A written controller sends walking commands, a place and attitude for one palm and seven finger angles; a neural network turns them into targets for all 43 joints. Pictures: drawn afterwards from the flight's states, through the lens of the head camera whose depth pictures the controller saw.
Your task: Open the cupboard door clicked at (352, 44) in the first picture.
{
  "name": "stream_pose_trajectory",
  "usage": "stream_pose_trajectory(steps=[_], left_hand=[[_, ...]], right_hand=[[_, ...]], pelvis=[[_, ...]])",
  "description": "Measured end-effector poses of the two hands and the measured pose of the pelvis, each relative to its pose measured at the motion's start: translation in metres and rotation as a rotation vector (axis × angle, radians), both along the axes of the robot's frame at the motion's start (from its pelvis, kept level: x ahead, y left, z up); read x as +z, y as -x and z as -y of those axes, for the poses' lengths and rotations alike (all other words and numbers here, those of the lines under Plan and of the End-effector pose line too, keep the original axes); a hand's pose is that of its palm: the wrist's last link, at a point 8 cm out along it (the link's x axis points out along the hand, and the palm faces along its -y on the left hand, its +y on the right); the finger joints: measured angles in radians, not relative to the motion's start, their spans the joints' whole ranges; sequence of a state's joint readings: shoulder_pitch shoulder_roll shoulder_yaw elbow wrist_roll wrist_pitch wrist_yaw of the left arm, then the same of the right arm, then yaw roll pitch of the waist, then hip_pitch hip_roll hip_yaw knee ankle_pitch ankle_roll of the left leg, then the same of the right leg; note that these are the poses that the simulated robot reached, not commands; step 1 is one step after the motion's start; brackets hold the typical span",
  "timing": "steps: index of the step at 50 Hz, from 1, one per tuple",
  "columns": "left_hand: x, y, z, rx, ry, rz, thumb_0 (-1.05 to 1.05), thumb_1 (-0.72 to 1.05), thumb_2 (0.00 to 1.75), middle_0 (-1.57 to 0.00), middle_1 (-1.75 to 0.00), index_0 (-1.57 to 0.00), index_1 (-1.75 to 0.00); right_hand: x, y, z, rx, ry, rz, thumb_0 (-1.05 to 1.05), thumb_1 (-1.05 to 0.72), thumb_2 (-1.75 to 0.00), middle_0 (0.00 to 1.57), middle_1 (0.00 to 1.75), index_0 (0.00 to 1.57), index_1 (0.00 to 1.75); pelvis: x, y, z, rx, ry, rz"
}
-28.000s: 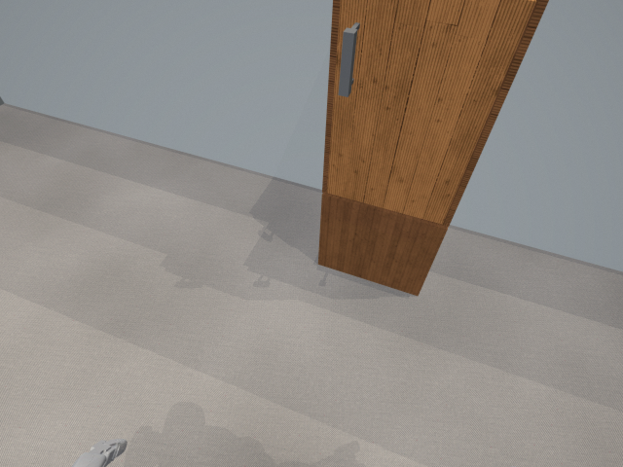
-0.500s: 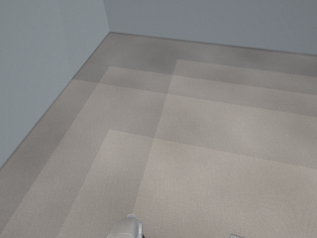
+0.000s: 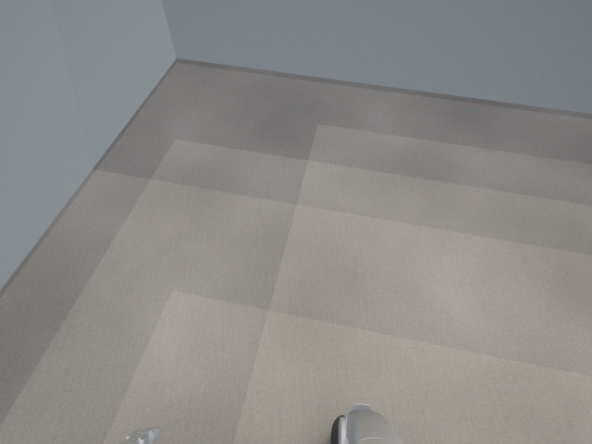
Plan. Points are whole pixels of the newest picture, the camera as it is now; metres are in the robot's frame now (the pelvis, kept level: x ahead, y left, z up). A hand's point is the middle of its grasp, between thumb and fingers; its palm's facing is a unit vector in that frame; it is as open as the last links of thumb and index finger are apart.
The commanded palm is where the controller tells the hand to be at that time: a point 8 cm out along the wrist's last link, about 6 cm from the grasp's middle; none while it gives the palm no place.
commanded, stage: turn to face it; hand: left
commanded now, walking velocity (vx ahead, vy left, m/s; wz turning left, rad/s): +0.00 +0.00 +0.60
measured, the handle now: out of the picture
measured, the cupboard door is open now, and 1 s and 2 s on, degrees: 48 48 48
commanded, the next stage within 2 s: none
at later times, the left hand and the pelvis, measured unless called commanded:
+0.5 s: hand (162, 426) +0.17 +0.22 -0.19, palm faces +0.32 -0.93 -0.20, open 7.3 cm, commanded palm none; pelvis +0.14 +0.00 -0.02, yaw +18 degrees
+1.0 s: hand (208, 441) +0.15 +0.13 -0.14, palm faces +0.57 -0.77 -0.28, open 7.4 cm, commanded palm none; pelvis +0.21 -0.06 +0.01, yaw +37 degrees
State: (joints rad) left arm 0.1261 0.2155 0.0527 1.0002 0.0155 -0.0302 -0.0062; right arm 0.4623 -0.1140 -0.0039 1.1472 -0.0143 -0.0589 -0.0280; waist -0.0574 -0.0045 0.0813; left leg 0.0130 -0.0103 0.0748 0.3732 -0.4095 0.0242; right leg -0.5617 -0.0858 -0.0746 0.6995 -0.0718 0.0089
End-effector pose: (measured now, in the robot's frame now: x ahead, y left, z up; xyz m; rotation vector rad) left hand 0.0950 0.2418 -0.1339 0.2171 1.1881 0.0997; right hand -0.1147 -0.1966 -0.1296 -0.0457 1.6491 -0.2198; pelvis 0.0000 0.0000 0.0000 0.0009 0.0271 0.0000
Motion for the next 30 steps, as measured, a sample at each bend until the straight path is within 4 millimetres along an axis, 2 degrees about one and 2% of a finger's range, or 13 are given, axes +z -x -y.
stream_pose_trajectory(steps=[2,4,7,12,14,18,21,24,26,30], left_hand=[[-0.002,-0.039,0.01,-0.006,-0.008,0.049,0.02,0.94,0.9,-0.19,-0.3,-0.2,-0.3],[-0.001,-0.067,0.021,-0.002,-0.012,0.096,0.01,0.93,0.9,-0.19,-0.3,-0.2,-0.3],[0.005,-0.087,0.034,0.036,0.0,0.132,0.01,0.92,0.89,-0.19,-0.3,-0.2,-0.3],[0.007,-0.083,0.048,0.129,0.038,0.091,0.0,0.91,0.89,-0.2,-0.3,-0.2,-0.3],[0.007,-0.083,0.042,0.193,0.035,0.105,-0.02,0.94,0.89,-0.2,-0.3,-0.2,-0.3],[-0.001,-0.078,0.022,0.257,0.033,0.095,-0.02,0.94,0.89,-0.2,-0.3,-0.21,-0.3],[-0.016,-0.067,0.004,0.311,0.038,0.072,-0.02,0.93,0.89,-0.2,-0.3,-0.2,-0.3],[-0.03,-0.056,-0.015,0.357,0.026,0.025,-0.01,0.92,0.89,-0.2,-0.3,-0.2,-0.3],[-0.027,-0.051,-0.024,0.381,0.007,0.002,0.0,0.92,0.89,-0.2,-0.3,-0.2,-0.3],[-0.008,-0.046,-0.031,0.431,-0.025,-0.005,0.01,0.92,0.89,-0.2,-0.3,-0.2,-0.3]], right_hand=[[-0.006,-0.012,0.007,-0.005,-0.02,-0.047,0.0,-0.91,-0.89,0.2,0.3,0.2,0.3],[-0.011,-0.034,0.018,-0.001,-0.028,-0.069,0.0,-0.91,-0.89,0.2,0.3,0.2,0.3],[-0.013,-0.089,0.04,0.048,-0.008,-0.018,0.0,-0.91,-0.89,0.2,0.3,0.2,0.3],[-0.006,-0.215,0.07,0.179,0.044,0.184,0.0,-0.91,-0.89,0.2,0.3,0.2,0.3],[-0.001,-0.266,0.075,0.239,0.062,0.271,0.0,-0.91,-0.89,0.2,0.3,0.2,0.3],[0.009,-0.353,0.068,0.354,0.091,0.417,0.0,-0.91,-0.89,0.19,0.3,0.19,0.3],[0.014,-0.406,0.051,0.435,0.107,0.51,0.0,-0.91,-0.9,0.19,0.3,0.19,0.3],[0.014,-0.44,0.035,0.495,0.114,0.585,0.0,-0.91,-0.9,0.19,0.3,0.19,0.3],[0.017,-0.45,0.026,0.525,0.104,0.588,0.0,-0.91,-0.89,0.2,0.3,0.19,0.3],[0.017,-0.456,0.016,0.573,0.069,0.536,0.0,-0.91,-0.89,0.2,0.3,0.2,0.3]], pelvis=[[-0.008,-0.025,0.011,0.022,-0.005,-0.005],[-0.012,-0.042,0.02,0.04,-0.007,-0.01],[-0.006,-0.06,0.028,0.086,-0.02,0.004],[0.005,-0.087,0.032,0.153,-0.028,0.002],[0.006,-0.097,0.031,0.184,-0.023,0.002],[0.001,-0.114,0.023,0.239,-0.008,0.013],[-0.01,-0.128,0.011,0.276,0.003,0.024],[-0.021,-0.137,0.003,0.303,0.008,0.019],[-0.018,-0.141,0.003,0.32,0.008,0.015],[-0.006,-0.151,0.007,0.365,0.014,-0.004]])
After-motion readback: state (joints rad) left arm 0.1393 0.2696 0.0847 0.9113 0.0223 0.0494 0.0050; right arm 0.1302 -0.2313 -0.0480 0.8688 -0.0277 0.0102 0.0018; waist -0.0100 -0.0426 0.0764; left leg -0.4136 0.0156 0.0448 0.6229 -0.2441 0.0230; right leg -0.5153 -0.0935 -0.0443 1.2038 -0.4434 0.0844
